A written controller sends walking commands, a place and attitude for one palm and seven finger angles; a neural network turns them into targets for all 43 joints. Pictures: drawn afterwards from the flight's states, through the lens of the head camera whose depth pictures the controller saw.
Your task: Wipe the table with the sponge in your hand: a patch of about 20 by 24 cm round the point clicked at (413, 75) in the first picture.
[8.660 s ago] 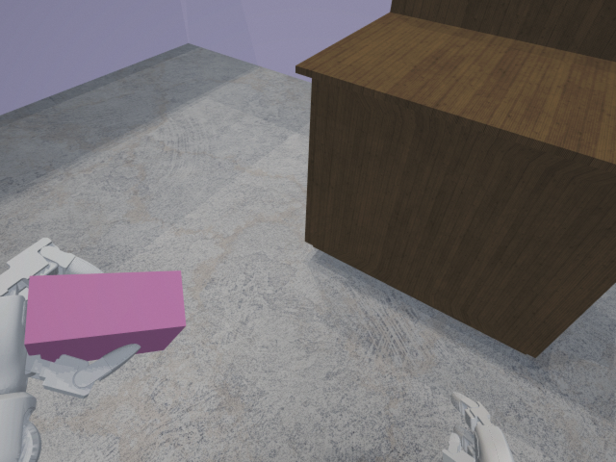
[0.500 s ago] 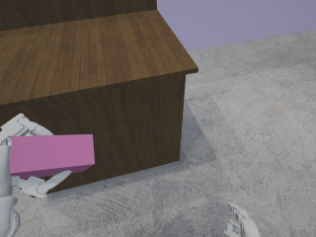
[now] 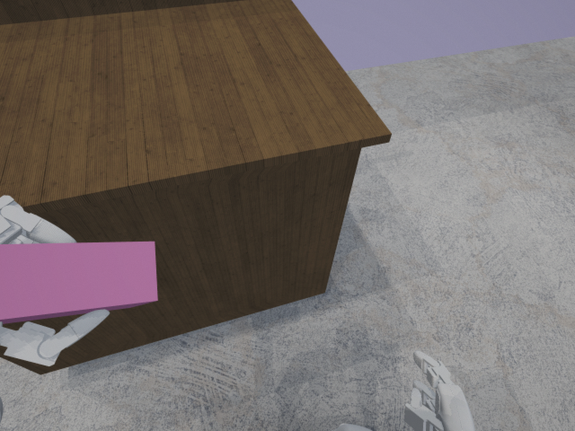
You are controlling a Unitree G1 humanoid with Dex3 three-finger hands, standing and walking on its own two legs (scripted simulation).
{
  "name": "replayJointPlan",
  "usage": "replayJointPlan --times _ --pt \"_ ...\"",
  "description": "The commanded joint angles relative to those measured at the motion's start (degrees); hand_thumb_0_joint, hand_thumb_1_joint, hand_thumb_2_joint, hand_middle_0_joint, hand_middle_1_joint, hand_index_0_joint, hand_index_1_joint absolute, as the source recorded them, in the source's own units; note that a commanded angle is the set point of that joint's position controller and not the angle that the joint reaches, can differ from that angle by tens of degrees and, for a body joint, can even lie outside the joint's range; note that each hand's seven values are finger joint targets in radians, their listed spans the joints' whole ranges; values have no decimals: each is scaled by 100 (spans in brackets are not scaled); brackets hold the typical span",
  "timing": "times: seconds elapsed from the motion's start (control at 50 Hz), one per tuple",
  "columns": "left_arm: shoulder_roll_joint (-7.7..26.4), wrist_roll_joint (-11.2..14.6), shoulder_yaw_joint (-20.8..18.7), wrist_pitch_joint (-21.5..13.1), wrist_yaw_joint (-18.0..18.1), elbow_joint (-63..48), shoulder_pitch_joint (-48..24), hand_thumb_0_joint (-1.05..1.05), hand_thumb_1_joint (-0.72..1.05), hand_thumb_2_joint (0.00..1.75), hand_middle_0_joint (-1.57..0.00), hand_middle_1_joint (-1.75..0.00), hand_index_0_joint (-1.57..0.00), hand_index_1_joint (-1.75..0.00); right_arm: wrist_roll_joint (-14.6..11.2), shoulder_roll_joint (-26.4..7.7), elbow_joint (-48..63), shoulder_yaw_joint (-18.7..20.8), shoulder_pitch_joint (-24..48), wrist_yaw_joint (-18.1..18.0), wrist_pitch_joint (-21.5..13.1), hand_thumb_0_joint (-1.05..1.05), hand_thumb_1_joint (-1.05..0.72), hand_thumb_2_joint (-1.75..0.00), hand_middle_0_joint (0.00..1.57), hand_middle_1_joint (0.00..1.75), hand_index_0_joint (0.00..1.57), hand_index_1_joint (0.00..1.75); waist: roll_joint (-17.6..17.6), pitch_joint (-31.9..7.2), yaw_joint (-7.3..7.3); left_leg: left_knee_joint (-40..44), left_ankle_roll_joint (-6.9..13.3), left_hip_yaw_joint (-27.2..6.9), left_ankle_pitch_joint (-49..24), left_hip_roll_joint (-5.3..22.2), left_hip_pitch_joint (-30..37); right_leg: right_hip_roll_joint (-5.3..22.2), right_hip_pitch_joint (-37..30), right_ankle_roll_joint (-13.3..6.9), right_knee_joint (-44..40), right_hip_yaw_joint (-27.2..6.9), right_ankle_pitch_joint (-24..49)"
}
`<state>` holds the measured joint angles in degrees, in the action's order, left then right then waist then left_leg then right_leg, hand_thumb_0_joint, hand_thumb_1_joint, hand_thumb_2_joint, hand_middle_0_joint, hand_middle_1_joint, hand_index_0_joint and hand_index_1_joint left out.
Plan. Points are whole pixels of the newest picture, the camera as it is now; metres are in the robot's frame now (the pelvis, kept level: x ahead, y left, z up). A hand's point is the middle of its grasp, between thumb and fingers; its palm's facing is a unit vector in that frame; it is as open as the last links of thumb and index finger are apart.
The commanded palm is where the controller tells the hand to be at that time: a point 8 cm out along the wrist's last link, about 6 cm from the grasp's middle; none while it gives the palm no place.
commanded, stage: come to a stop and stand still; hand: left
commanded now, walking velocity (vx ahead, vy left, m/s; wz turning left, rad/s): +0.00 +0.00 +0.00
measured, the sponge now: (97, 281) +0.24 +0.20 +0.16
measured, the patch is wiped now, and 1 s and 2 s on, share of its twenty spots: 0.00 0.00 0.00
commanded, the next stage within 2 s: look again from close up in 1.92 s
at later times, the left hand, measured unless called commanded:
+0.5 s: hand out of the picture +0.25 +0.32 +0.20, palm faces +0.47 -0.76 -0.45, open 9.8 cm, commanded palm +0.17 +0.32 +0.18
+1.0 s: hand out of the picture +0.18 +0.35 +0.18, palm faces +0.50 -0.82 -0.30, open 9.8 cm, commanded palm +0.12 +0.37 +0.18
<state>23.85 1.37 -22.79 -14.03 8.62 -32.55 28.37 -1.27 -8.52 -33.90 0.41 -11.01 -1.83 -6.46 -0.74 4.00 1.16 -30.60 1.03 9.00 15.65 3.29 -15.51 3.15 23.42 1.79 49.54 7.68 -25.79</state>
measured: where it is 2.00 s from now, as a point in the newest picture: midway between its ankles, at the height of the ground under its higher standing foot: outside the picture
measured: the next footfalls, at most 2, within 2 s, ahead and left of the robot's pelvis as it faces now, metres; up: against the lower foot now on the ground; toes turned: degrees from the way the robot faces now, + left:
right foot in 0.08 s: +0.07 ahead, -0.05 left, +0.00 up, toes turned +5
left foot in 0.42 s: +0.07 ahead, +0.15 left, +0.00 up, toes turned +8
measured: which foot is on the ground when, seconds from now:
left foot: down 0.00-0.10, up 0.12-0.40, down 0.42-1.00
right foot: up 0.00-0.06, down 0.08-1.00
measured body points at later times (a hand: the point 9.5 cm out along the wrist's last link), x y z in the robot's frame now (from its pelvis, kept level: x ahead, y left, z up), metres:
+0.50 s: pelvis +0.00 +0.04 +0.00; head +0.05 +0.07 +0.44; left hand +0.22 +0.36 +0.22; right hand +0.18 -0.21 -0.07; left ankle +0.03 +0.15 -0.73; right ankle +0.03 -0.07 -0.73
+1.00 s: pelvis -0.04 +0.09 +0.01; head -0.04 +0.10 +0.46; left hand +0.15 +0.39 +0.20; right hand +0.15 -0.10 -0.06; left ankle +0.03 +0.15 -0.73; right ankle +0.02 -0.05 -0.73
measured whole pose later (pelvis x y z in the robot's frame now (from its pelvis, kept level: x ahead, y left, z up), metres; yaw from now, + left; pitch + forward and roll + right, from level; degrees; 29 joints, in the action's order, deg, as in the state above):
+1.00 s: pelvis -0.04 +0.09 +0.01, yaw +1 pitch -4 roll -1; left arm 16.9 -0.4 -19.1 -11.4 6.8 -20.3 16.0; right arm 0.6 -10.1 -32.8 -3.2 -13.2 -0.1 -8.3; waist 0.3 2.8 -3.7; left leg -24.1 3.5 7.3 9.3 -1.8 -12.0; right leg 0.7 12.3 -0.3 26.2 -1.2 -14.1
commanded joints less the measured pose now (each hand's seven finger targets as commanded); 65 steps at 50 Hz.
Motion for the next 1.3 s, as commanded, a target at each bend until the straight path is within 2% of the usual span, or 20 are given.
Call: replayJointPlan --times 0.0,0.04,0.06,0.08,0.12,0.22,0.3,0.36,0.38,0.4,0.44,0.48,0.52,0.58,0.64,0.74,0.9,1.02,1.22,1.28 --pt "690 108 -513 -205 76 -933 162 0 10 130 -120 -160 -120 -160 26 -948 629 258 223 -93 -197 0 -90 -90 20 30 20 30 1143 -945 -88 724 612 -977 -1883 1115 385 -175 -758 -31 -1422 200 451" --pt "773 93 -610 -140 90 -766 -19 0 10 130 -120 -160 -120 -160 30 -924 643 199 256 -150 -101 0 -90 -90 20 30 20 30 558 -994 -100 224 369 -950 -1662 1069 91 -71 -1459 -82 -2358 -13 1415" --pt "873 67 -678 -112 104 -628 -98 0 10 130 -120 -160 -120 -160 36 -892 652 170 224 -157 -39 0 -90 -90 20 30 20 30 5 -1132 -57 -293 213 -796 -1436 861 -238 293 -1940 -226 -2517 -519 2464" --pt "956 66 -700 -88 108 -511 -244 0 10 130 -120 -160 -120 -160 38 -802 713 126 228 -150 9 0 -90 -90 20 30 20 30 -719 -1248 28 -1008 -40 -406 -700 333 -653 1104 -2190 -545 -2581 -1638 3960" --pt "753 144 -549 -27 72 -198 -551 0 10 130 -120 -160 -120 -160 -15 -844 748 180 355 -50 -40 0 -90 -90 20 30 20 30 -1617 -1052 -31 -2256 -332 -658 1511 -194 -991 1956 -1962 -1077 -2821 -2486 5470" --pt "744 -4 -503 -94 148 -606 -498 0 10 130 -120 -160 -120 -160 89 -665 768 -40 704 -160 123 0 -90 -90 20 30 20 30 -620 -1086 -101 -1896 -332 -597 1080 -133 -890 1467 -2169 -874 -2429 -1102 5886" --pt "789 -5 -497 -85 248 -1295 -215 0 10 130 -120 -160 -120 -160 138 -697 902 24 588 -208 179 0 -90 -90 20 30 20 30 -556 -1264 -183 -892 -272 -414 492 -223 -482 1337 -2185 -884 -2495 -988 4995" --pt "853 44 -594 -46 301 -1637 -25 0 10 130 -120 -160 -120 -160 157 -756 947 107 372 -236 246 0 -90 -90 20 30 20 30 -5 -1455 -51 465 -263 -465 -809 -209 461 972 -1924 -568 -2108 -770 3876" --pt "4956 -634 -3830 -549 247 -2158 -5775 0 10 130 -120 -160 -120 -160 420 -868 841 418 -302 -240 -343 0 -90 -90 20 30 20 30 -385 -603 -512 215 -321 -45 -960 -184 -784 605 -1255 -420 -2297 -1400 4524" --pt "1710 -141 -1589 -349 -14 1156 -2450 0 10 130 -120 -160 -120 -160 257 -610 539 425 -255 -149 -422 0 -90 -90 20 30 20 30 -404 -1509 -353 38 -162 -797 -1092 -288 -166 1088 -1589 -910 -2107 -1737 4413" --pt "1075 47 -1107 -240 9 1183 -1564 0 10 130 -120 -160 -120 -160 29 -943 838 315 -83 -46 -345 0 -90 -90 20 30 20 30 601 -1661 -268 318 -213 -462 -1647 13 596 697 -1716 -602 -2053 -1338 3887" --pt "932 98 -686 -393 -129 34 -1372 0 10 130 -120 -160 -120 -160 54 -1033 957 319 194 63 -394 0 -90 -90 20 30 20 30 1813 -1621 -342 518 13 -981 -2720 373 902 285 -1330 -369 -1774 -718 2672" --pt "202 91 79 -407 -255 -453 -1067 0 10 130 -120 -160 -120 -160 62 -988 1126 283 383 254 -501 0 -90 -90 20 30 20 30 1719 -1246 -384 807 99 -1203 -2780 639 598 12 -1211 -323 -1588 -451 1561" --pt "255 46 110 -260 -247 -503 -814 0 10 130 -120 -160 -120 -160 41 -1091 1200 262 312 330 -540 0 -90 -90 20 30 20 30 663 -915 -363 1201 123 -1272 -1311 750 -199 -125 -1490 -258 -1724 -396 1049" --pt "816 58 -621 -223 -103 -443 -927 0 10 130 -120 -160 -120 -160 79 -1069 1285 212 413 204 -500 0 -90 -90 20 30 20 30 93 -904 -362 1454 40 -1268 76 624 -355 -88 -1601 -263 -1955 -488 1066" --pt "875 -3 -754 -261 -74 -425 -2016 0 10 130 -120 -160 -120 -160 171 -947 1244 81 496 40 -468 0 -90 -90 20 30 20 30 1167 -366 -325 2346 -5 -1419 2210 792 -933 -265 -1608 -261 -1606 -451 714" --pt "14 -154 300 -35 -166 110 -1970 0 10 130 -120 -160 -120 -160 168 -976 1078 57 422 117 -545 0 -90 -90 20 30 20 30 436 -581 -338 2141 -179 -1099 2048 433 -347 -412 -1669 -293 -2324 -637 751" --pt "631 -163 -334 -19 -119 -31 -1624 0 10 130 -120 -160 -120 -160 236 -989 1131 97 513 71 -377 0 -90 -90 20 30 20 30 346 -479 -348 1882 -207 -859 1630 183 51 -413 -1141 -316 -3017 -973 560" --pt "473 -118 -172 -145 -149 -374 -1639 0 10 130 -120 -160 -120 -160 229 -991 1185 74 464 -12 -431 0 -90 -90 20 30 20 30 707 -681 -309 1871 -105 -928 1363 171 308 -481 -1151 -291 -3061 -1051 829" --pt "418 -111 -103 -153 -139 -244 -1376 0 10 130 -120 -160 -120 -160 227 -1023 1119 94 355 -1 -468 0 -90 -90 20 30 20 30 257 -851 -305 1364 -71 -850 409 42 518 -331 -1174 -299 -3346 -1266 1215"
